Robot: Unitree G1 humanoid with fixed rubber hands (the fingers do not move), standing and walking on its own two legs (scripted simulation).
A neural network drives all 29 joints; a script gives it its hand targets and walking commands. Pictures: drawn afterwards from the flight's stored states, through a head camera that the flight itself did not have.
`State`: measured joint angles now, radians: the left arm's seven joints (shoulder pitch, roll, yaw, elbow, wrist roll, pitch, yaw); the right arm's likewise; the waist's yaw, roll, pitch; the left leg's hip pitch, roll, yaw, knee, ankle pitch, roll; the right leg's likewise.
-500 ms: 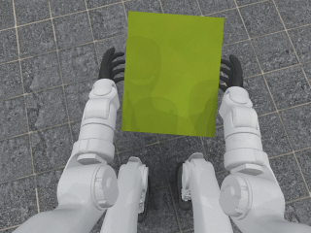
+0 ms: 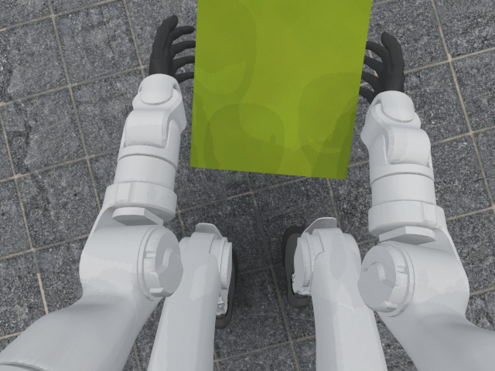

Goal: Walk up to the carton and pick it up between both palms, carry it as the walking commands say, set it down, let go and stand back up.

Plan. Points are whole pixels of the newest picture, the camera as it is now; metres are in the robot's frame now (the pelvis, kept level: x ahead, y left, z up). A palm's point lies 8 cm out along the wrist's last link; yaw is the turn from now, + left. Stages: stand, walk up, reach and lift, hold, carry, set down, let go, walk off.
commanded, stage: set down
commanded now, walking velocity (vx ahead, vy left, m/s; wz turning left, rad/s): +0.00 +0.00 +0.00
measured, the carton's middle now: (272, 82) +0.55 -0.03 -0.19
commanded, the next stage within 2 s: none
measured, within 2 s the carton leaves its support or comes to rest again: rests again in 1.86 s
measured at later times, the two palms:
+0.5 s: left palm (181, 83) +0.55 +0.12 -0.18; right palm (362, 95) +0.52 -0.19 -0.19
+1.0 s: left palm (190, 88) +0.56 +0.12 -0.25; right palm (354, 93) +0.54 -0.19 -0.25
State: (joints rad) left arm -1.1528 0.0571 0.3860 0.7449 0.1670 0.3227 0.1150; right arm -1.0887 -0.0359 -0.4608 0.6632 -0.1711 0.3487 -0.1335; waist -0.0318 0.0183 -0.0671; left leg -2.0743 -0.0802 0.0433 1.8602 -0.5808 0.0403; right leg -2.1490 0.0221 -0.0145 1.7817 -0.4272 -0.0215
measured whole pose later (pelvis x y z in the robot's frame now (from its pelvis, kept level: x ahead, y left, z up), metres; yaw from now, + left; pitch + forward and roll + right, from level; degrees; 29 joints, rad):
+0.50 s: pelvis +0.00 +0.00 -0.06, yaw +0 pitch +44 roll +0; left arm -1.32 0.16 0.31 0.83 0.09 0.30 0.13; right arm -1.25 -0.13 -0.40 0.74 -0.08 0.31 -0.15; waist -0.04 0.02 0.12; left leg -2.19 -0.09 0.05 2.07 -0.63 0.04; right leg -2.27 0.01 -0.03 1.98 -0.47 -0.03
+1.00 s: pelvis +0.00 +0.00 -0.10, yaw +0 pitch +38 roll +0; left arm -1.45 0.23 0.19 0.93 -0.03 0.28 0.14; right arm -1.42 -0.27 -0.30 0.93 0.04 0.27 -0.14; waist -0.05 0.01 0.32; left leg -2.22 -0.08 0.08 2.24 -0.68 0.06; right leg -2.31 0.01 -0.02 2.15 -0.50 -0.01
